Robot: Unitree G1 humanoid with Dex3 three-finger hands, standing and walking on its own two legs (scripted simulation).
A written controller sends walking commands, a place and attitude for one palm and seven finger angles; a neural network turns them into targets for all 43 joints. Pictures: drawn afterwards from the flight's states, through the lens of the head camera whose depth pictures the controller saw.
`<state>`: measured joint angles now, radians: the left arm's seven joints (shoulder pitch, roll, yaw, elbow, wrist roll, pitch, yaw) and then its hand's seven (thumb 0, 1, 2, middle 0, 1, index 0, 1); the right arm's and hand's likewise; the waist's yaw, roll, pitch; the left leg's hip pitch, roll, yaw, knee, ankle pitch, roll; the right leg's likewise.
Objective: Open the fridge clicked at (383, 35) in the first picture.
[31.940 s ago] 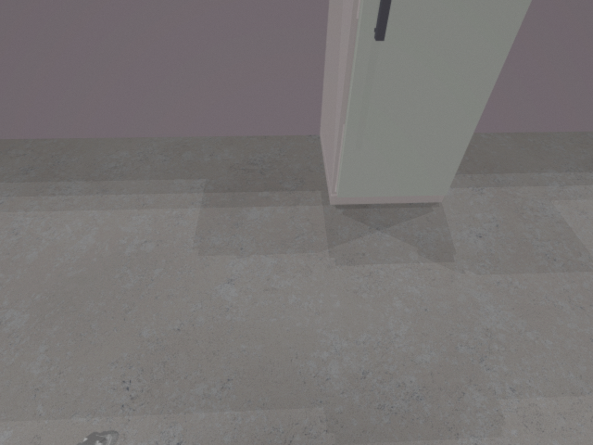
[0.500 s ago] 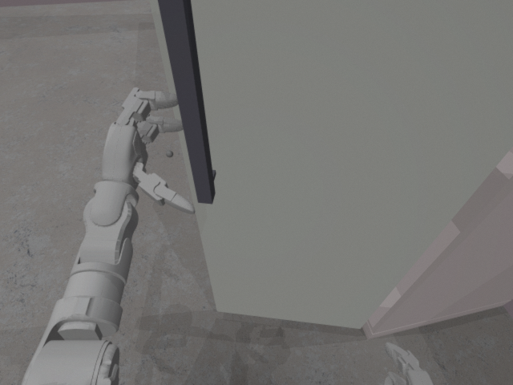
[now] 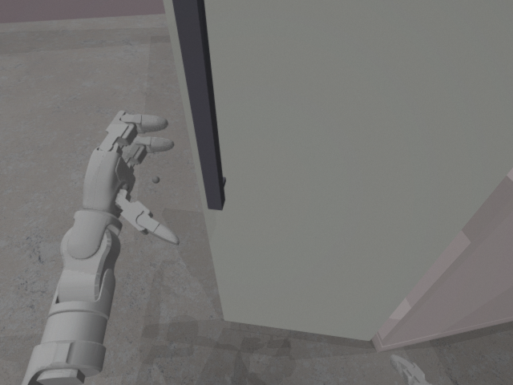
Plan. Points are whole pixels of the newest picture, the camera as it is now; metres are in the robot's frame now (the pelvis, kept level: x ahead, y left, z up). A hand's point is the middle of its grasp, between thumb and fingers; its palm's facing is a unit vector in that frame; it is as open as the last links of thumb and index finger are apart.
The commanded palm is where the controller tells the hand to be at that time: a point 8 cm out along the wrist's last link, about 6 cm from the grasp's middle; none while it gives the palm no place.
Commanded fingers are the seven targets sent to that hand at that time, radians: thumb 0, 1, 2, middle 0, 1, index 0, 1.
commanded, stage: slip the hand off the handle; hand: left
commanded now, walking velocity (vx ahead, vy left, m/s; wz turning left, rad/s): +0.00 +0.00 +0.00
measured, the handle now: (206, 91) +0.43 +0.10 +0.26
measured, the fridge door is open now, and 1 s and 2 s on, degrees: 71 71 71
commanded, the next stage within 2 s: draw the hand back to the body in 0.48 s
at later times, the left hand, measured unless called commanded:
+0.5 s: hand (146, 232) +0.25 +0.16 +0.18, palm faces +0.01 -0.99 -0.16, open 14.7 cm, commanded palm +0.22 +0.20 +0.18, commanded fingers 0.00 -0.55 0.20 -0.25 -1.15 -0.25 -1.15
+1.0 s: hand (105, 259) +0.21 +0.19 +0.18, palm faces +0.13 -0.99 -0.03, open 14.7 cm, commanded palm +0.18 +0.23 +0.18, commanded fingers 0.00 -0.51 0.22 -0.25 -1.13 -0.25 -1.13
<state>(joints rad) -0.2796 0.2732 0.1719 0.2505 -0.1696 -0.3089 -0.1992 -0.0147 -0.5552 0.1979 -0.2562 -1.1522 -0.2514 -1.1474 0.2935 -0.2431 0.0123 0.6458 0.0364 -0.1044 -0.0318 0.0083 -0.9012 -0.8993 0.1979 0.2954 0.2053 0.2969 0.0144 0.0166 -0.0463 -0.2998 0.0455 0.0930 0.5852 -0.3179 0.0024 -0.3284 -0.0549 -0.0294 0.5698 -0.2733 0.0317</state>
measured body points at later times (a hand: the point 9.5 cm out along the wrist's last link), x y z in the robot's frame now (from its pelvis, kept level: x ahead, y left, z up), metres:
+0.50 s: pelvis -0.01 -0.02 +0.00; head -0.03 -0.04 +0.45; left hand +0.25 +0.21 +0.18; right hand +0.19 -0.23 -0.07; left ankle -0.01 +0.11 -0.73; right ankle +0.01 -0.14 -0.73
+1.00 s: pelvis -0.01 -0.02 +0.01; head -0.07 -0.04 +0.45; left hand +0.20 +0.24 +0.18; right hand +0.22 -0.21 -0.04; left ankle -0.01 +0.11 -0.73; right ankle +0.01 -0.14 -0.73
